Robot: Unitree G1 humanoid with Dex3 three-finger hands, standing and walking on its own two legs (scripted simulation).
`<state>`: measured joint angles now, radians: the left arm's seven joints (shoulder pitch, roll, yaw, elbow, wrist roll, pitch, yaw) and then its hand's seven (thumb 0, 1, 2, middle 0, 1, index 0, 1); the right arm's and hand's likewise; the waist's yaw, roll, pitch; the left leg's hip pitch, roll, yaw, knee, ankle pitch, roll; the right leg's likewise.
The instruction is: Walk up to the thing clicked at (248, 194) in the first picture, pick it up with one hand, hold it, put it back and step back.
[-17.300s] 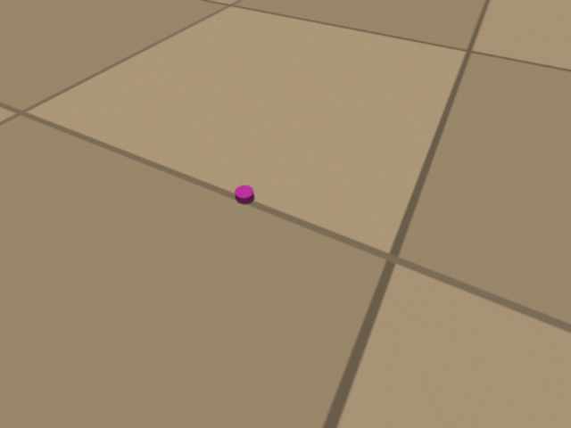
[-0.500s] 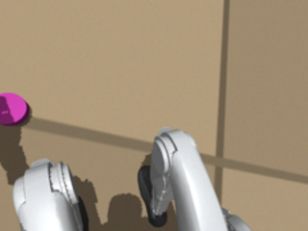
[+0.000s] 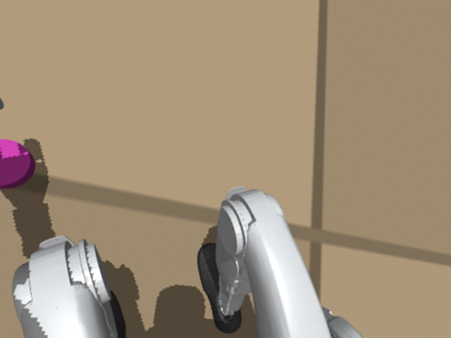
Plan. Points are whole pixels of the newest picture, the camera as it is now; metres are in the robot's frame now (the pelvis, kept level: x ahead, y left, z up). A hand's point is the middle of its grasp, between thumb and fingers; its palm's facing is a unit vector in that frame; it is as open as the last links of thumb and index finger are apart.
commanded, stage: approach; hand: left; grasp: from above
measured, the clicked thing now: (5, 164) +0.49 +0.29 -0.29
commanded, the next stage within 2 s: close in in 0.42 s
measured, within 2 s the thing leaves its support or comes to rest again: neither
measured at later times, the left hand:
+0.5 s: hand out of the picture +0.46 +0.32 -0.19, palm faces -0.50 -0.09 -0.86, open 14.2 cm
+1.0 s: hand out of the picture +0.47 +0.29 -0.24, palm faces -0.48 -0.12 -0.87, open 14.4 cm
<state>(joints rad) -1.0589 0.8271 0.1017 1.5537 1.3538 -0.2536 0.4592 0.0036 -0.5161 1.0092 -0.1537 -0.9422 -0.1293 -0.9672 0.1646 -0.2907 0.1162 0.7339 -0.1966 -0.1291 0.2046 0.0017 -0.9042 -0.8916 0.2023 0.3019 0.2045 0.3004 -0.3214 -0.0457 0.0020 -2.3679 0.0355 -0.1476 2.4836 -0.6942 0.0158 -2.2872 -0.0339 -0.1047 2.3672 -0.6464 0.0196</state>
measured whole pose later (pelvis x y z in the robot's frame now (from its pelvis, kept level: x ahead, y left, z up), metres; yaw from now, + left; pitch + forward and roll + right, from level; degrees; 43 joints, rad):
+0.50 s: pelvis +0.00 +0.00 +0.00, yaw -1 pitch +31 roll -10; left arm -0.98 0.90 0.13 1.45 1.27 -0.28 0.32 0.00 -0.57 1.05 -0.10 -1.01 -0.08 -1.03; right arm 0.21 -0.33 0.12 0.70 -0.19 -0.09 0.19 0.00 -0.91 -0.89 0.20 0.30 0.20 0.30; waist -0.29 -0.06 0.08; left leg -2.37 0.03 -0.17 2.49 -0.68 0.01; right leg -2.28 -0.03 -0.12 2.36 -0.63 0.02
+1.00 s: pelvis +0.00 +0.00 -0.01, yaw -2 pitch +30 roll -11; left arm -1.09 0.98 0.18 1.71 1.33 -0.23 0.52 0.00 -0.57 1.05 -0.08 -0.97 -0.06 -1.00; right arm 0.16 -0.31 0.23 0.68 -0.25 -0.18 0.24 0.00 -0.90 -0.89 0.20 0.30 0.20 0.30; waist -0.40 -0.10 0.14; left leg -2.38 0.04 -0.19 2.54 -0.71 0.01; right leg -2.29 -0.01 -0.13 2.40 -0.63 0.03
